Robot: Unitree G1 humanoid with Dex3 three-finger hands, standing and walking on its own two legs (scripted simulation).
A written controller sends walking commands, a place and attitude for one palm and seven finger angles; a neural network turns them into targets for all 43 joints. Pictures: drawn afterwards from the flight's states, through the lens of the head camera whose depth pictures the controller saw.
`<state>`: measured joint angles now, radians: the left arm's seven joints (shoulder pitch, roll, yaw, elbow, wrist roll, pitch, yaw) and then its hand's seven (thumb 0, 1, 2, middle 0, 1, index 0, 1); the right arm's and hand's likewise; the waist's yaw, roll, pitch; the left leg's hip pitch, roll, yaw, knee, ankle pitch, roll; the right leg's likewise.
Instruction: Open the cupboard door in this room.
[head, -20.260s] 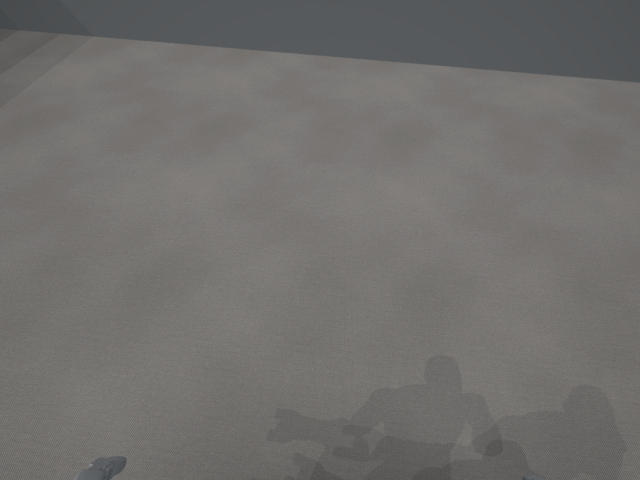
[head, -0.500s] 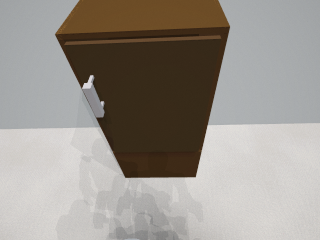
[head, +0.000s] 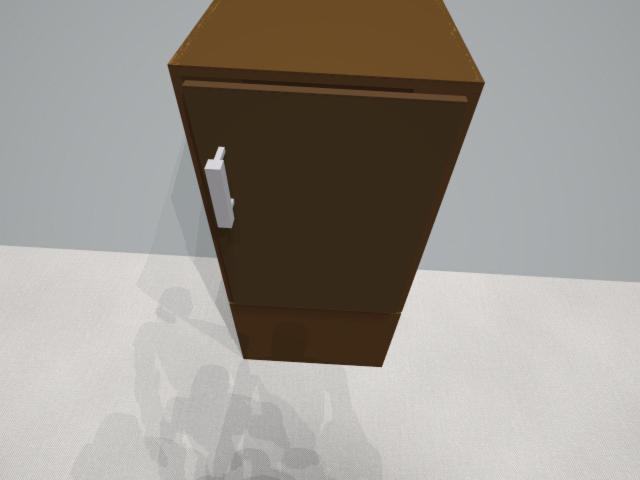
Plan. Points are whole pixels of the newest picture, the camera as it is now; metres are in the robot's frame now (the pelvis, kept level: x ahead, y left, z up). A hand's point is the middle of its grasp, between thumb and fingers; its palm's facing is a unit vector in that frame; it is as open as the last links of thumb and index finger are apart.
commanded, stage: come to a stop and stand still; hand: left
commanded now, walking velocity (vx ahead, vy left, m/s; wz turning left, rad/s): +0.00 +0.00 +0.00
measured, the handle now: (223, 187) +0.56 +0.22 +0.03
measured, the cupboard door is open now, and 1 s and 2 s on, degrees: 0 0 0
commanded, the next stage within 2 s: look again from close up in 0.16 s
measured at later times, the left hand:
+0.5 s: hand out of the picture +0.00 +0.19 -0.18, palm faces +0.01 -0.98 -0.21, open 7.3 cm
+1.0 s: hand out of the picture +0.13 +0.20 -0.10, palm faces +0.24 -0.95 -0.19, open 7.3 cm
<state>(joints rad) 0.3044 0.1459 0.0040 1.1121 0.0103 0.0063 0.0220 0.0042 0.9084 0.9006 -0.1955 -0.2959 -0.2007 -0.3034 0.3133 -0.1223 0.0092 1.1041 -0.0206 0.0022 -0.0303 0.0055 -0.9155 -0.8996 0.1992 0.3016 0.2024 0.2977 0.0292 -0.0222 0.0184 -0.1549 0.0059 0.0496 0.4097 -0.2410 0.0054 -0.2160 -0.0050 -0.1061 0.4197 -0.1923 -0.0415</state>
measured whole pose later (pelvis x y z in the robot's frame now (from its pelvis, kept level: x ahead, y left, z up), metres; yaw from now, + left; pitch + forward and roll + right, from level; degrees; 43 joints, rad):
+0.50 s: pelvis +0.00 +0.02 -0.01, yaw -1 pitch -1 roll +0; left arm 0.31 0.12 -0.01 1.11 0.01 -0.02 0.04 0.01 0.91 0.90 -0.20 -0.30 -0.20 -0.30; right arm 0.35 -0.13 0.01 1.06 -0.02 -0.02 -0.02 0.01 -0.91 -0.90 0.20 0.30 0.20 0.30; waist -0.01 0.04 0.00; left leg -0.19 -0.02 0.07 0.50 -0.29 0.04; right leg -0.26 -0.03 -0.08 0.51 -0.24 -0.01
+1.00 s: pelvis +0.01 +0.01 -0.01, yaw +0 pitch +0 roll +1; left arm 0.46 0.16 0.03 0.39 -0.13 -0.04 0.10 0.02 0.92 0.89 -0.20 -0.31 -0.21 -0.32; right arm 0.34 -0.20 0.00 0.92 0.03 -0.19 -0.07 0.02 -0.92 -0.90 0.20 0.30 0.21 0.30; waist 0.00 0.02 0.01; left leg -0.20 -0.01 0.06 0.50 -0.30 0.01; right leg -0.27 -0.03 -0.09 0.53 -0.26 -0.03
